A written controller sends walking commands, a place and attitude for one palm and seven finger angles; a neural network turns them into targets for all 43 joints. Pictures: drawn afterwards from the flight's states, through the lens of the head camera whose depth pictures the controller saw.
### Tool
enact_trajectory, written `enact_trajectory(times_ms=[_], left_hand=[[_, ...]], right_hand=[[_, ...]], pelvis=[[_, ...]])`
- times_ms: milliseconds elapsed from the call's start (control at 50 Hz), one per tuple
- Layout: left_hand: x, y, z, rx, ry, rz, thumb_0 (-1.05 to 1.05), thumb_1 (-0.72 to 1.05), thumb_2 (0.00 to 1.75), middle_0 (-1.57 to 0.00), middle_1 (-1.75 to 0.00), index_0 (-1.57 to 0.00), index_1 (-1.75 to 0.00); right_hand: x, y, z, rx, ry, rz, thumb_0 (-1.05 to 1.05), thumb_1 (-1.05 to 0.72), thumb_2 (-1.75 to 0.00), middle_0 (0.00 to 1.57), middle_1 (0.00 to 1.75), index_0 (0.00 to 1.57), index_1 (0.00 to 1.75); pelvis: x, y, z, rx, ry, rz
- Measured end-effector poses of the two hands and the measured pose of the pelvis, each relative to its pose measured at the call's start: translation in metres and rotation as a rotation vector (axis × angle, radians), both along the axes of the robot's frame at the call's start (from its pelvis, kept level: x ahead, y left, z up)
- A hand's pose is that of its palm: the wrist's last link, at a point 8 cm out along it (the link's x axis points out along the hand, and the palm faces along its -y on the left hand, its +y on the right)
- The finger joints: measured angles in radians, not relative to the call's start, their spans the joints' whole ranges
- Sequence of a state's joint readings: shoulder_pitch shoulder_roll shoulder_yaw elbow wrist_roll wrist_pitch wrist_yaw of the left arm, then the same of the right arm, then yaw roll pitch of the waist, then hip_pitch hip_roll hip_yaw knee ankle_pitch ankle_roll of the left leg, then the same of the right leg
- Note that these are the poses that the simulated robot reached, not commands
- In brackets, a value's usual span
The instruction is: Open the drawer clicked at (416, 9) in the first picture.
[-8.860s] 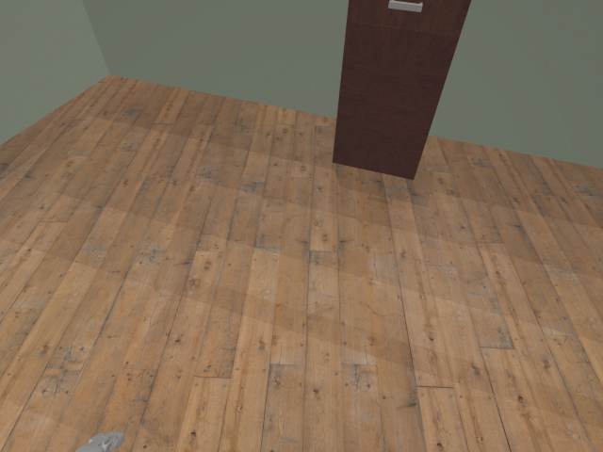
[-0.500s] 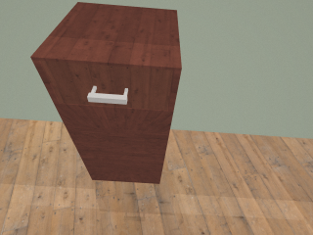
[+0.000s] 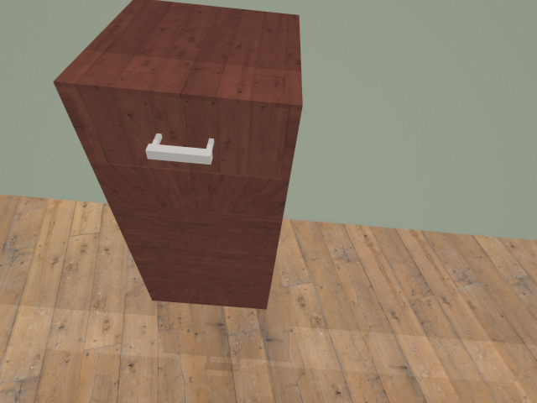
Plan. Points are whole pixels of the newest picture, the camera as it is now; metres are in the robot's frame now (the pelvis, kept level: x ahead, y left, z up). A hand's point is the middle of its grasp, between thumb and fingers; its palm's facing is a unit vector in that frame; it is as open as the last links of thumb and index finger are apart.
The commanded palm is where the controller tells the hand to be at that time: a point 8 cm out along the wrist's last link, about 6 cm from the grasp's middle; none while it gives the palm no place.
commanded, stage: come to a stop and stand still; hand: left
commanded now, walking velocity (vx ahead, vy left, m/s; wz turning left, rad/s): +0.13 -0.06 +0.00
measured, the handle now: (182, 147) +0.55 +0.21 +0.05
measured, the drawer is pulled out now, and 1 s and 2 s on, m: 0.00 0.00 0.00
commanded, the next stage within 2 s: look again from close up in 0.22 s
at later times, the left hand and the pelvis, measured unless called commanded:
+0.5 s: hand out of the picture +0.03 +0.15 -0.17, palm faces -0.04 -0.97 -0.22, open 7.2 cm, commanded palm none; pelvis +0.02 -0.03 +0.00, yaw -1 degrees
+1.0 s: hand out of the picture +0.07 +0.17 -0.10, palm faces -0.03 -0.90 -0.44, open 7.3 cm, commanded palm +0.11 +0.19 -0.04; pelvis -0.01 -0.03 +0.00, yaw -3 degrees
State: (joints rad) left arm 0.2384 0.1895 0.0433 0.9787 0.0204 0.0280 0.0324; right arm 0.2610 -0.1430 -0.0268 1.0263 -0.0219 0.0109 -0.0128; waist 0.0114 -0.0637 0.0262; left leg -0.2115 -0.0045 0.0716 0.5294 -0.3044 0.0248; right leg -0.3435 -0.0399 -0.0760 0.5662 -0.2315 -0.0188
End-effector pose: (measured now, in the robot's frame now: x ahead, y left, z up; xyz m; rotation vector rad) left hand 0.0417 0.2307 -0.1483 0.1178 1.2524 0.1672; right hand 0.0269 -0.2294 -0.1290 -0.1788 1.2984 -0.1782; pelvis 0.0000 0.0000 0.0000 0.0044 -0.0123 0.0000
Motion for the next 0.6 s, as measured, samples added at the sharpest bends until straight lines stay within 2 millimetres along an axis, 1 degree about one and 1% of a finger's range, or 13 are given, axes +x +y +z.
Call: enact_trajectory(times_ms=[100,200,280,340,380,420,520,600], left_hand=[[-0.016,0.006,0.006,-0.017,0.047,-0.014,0.00,0.92,0.90,-0.20,-0.30,-0.20,-0.30],[-0.024,0.001,0.012,-0.020,0.083,-0.023,0.00,0.92,0.90,-0.20,-0.30,-0.20,-0.30],[-0.022,-0.007,0.014,-0.001,0.123,-0.043,0.01,0.93,0.90,-0.20,-0.30,-0.20,-0.30],[-0.016,-0.015,0.012,0.028,0.120,-0.058,0.01,0.93,0.90,-0.20,-0.30,-0.20,-0.30],[-0.015,-0.022,0.011,0.043,0.121,-0.076,0.01,0.93,0.90,-0.20,-0.30,-0.20,-0.30],[-0.015,-0.028,0.011,0.044,0.129,-0.091,0.01,0.93,0.90,-0.20,-0.30,-0.20,-0.30],[-0.012,-0.037,0.009,0.040,0.116,-0.067,0.01,0.94,0.90,-0.20,-0.30,-0.20,-0.30],[-0.010,-0.040,0.011,0.041,0.085,-0.047,0.01,0.94,0.90,-0.21,-0.30,-0.20,-0.30]], right_hand=[[-0.029,0.015,0.005,0.010,0.033,-0.018,0.01,-0.92,-0.90,0.20,0.30,0.20,0.30],[-0.053,0.027,0.003,0.047,0.095,-0.041,0.01,-0.91,-0.90,0.20,0.30,0.20,0.30],[-0.069,0.030,-0.002,0.081,0.140,-0.071,0.01,-0.91,-0.90,0.20,0.30,0.20,0.30],[-0.078,0.026,-0.012,0.111,0.178,-0.093,0.01,-0.91,-0.90,0.20,0.30,0.20,0.30],[-0.078,0.020,-0.020,0.126,0.194,-0.094,0.01,-0.91,-0.90,0.20,0.30,0.20,0.30],[-0.071,0.014,-0.023,0.126,0.181,-0.092,0.01,-0.91,-0.90,0.20,0.30,0.20,0.30],[-0.046,0.000,-0.022,0.104,0.111,-0.076,0.01,-0.91,-0.90,0.20,0.30,0.20,0.30],[-0.026,-0.008,-0.022,0.090,0.059,-0.052,0.01,-0.91,-0.90,0.20,0.30,0.20,0.30]], pelvis=[[0.000,0.008,0.008,-0.009,-0.001,-0.005],[0.004,0.006,0.012,0.001,0.009,-0.011],[0.007,-0.002,0.011,0.012,0.016,-0.019],[0.010,-0.012,0.005,0.029,0.020,-0.032],[0.008,-0.016,0.001,0.005,0.016,-0.040],[0.009,-0.019,0.000,-0.009,0.013,-0.031],[0.019,-0.028,0.001,-0.003,0.001,-0.019],[0.021,-0.031,0.002,-0.003,-0.013,-0.017]])
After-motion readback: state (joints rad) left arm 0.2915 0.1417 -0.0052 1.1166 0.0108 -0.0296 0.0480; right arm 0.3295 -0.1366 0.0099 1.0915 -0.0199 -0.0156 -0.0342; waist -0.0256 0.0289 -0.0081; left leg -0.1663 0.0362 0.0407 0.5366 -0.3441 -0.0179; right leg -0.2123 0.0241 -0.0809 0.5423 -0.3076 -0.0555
